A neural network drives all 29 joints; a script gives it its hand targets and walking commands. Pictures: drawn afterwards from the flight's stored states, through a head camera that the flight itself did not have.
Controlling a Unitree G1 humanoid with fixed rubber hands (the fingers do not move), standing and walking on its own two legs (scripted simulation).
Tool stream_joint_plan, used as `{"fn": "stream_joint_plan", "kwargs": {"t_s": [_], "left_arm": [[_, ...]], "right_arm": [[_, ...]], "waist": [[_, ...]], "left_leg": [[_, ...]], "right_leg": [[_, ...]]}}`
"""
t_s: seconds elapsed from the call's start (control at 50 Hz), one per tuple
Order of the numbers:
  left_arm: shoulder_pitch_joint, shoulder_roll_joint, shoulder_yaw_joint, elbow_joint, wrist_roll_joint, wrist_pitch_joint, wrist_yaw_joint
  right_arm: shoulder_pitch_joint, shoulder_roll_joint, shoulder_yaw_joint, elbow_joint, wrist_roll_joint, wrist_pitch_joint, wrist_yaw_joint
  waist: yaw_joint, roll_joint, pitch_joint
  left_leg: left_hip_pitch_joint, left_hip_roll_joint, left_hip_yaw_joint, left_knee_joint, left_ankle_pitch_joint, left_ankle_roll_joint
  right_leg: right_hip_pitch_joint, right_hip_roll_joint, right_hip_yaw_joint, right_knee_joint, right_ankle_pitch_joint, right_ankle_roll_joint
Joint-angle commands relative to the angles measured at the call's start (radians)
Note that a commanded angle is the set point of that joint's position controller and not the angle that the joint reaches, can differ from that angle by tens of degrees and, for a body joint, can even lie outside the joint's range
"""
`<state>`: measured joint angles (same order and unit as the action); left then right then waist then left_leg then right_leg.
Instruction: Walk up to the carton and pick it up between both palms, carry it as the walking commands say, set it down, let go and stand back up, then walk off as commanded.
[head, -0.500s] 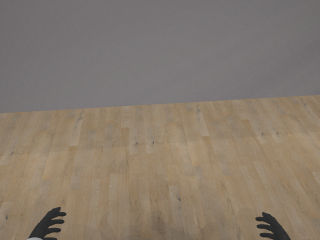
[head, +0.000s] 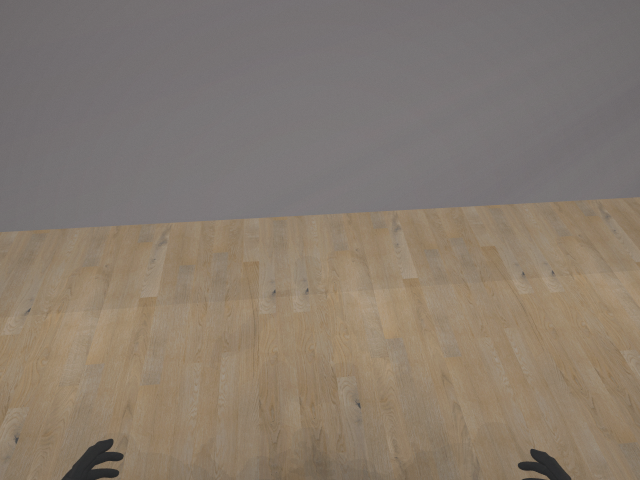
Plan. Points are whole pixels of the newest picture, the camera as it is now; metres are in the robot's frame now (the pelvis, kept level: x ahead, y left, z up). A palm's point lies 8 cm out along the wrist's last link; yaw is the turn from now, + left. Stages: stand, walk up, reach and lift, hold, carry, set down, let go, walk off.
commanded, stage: stand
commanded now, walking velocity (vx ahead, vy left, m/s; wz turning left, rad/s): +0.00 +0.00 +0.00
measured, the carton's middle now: out of the picture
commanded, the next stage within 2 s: walk up in 1.38 s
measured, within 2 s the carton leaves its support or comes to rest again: neither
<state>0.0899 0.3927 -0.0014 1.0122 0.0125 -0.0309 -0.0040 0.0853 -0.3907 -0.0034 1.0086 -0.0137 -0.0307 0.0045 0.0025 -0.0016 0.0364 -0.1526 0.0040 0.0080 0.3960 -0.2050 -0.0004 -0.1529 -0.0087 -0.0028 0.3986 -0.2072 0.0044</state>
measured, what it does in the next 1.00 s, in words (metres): stands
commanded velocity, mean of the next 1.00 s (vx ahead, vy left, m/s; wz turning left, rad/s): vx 0.00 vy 0.00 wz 0.00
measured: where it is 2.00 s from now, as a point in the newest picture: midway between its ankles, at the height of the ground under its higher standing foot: outside the picture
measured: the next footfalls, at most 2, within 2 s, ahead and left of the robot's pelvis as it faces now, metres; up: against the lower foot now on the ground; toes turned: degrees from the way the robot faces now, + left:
right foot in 1.90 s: +0.12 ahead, -0.29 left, +0.00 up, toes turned -29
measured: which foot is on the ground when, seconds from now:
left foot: down 0.00-1.00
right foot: down 0.00-1.00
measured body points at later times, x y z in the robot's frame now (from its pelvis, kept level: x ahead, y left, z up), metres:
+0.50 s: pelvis +0.00 +0.00 +0.00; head +0.01 +0.00 +0.45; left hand +0.11 +0.32 -0.11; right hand +0.11 -0.32 -0.11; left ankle +0.01 +0.12 -0.74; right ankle +0.01 -0.12 -0.74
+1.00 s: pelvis +0.01 +0.00 +0.00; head +0.01 +0.00 +0.45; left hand +0.12 +0.32 -0.11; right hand +0.12 -0.32 -0.11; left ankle +0.01 +0.12 -0.74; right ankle +0.01 -0.12 -0.74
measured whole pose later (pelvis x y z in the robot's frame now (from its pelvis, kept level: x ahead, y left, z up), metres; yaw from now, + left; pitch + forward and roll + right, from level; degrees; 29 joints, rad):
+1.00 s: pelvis +0.01 +0.00 +0.00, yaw +0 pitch -2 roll +0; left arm 0.09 0.40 0.00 1.06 0.01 -0.02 0.00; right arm 0.08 -0.40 -0.01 1.06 -0.01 -0.02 0.00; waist 0.00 0.00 0.04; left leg -0.11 0.00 0.01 0.33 -0.18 0.00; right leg -0.11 -0.01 0.00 0.33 -0.18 0.01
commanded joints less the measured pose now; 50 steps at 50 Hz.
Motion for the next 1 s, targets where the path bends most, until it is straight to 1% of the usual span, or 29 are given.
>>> {"fn": "stream_joint_plan", "kwargs": {"t_s": [0.0, 0.32, 0.98], "left_arm": [[-0.046, 0.169, 0.031, -0.034, 0.0, -0.01, 0.005], [-0.04, 0.174, 0.028, -0.002, -0.001, -0.005, 0.007], [-0.04, 0.179, 0.03, 0.007, -0.003, 0.001, 0.01]], "right_arm": [[-0.048, -0.17, -0.032, -0.034, 0.001, -0.009, -0.005], [-0.042, -0.174, -0.031, -0.002, 0.001, -0.005, -0.006], [-0.039, -0.179, -0.033, 0.008, 0.003, 0.001, -0.009]], "waist": [[0.0, 0.002, -0.054], [0.0, 0.002, -0.051], [-0.001, 0.002, -0.056]], "left_leg": [[0.008, 0.112, -0.102, -0.084, 0.08, 0.032], [0.02, 0.117, -0.102, -0.107, 0.088, 0.03], [0.045, 0.123, -0.097, -0.115, 0.146, 0.029]], "right_leg": [[0.004, -0.11, 0.098, -0.081, 0.092, -0.038], [0.016, -0.116, 0.098, -0.105, 0.101, -0.036], [0.044, -0.121, 0.094, -0.115, 0.153, -0.034]]}}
